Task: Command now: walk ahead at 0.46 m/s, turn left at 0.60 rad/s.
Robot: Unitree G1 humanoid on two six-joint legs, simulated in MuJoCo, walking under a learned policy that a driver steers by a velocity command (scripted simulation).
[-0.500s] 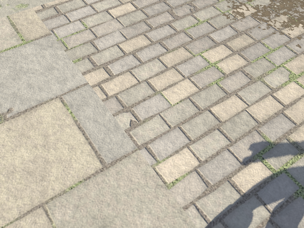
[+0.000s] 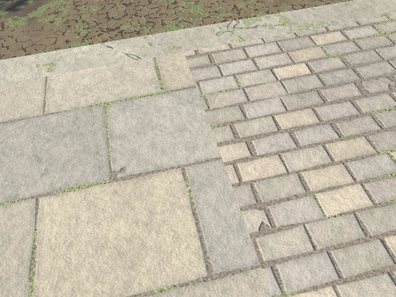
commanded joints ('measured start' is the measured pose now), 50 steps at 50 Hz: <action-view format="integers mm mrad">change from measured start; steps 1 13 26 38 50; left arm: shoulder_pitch -40 36 -347 -52 -125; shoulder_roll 160 100 85 161 162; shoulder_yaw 33 -9 -12 41 44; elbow -51 -116 -205 -181 -92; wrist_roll -4 -13 -4 -18 -12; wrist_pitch -9 -31 -29 -29 -27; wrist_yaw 5 3 -17 -23 -7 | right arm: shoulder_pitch -154 196 55 116 -74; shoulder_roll -17 -274 -139 -146 -21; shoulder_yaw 6 -73 -24 -8 9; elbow -105 -54 23 21 -21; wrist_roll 2 9 0 21 2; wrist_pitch -22 -23 -49 -34 -13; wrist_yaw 17 18 -20 -24 10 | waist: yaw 14 -151 -117 20 -30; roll -158 184 13 -191 -115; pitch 102 -414 41 -125 61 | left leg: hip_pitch -85 1241 410 -72 20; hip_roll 25 319 21 -40 70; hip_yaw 45 -754 -133 -74 20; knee -151 -690 -823 284 -174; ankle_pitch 94 -217 65 -353 67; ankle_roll -8 469 254 32 10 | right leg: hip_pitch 26 -675 -468 237 -9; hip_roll -215 42 -23 -361 -230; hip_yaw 87 131 141 760 96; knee -152 1095 347 -39 -169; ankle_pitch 255 -315 373 -330 312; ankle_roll -118 29 87 -181 -159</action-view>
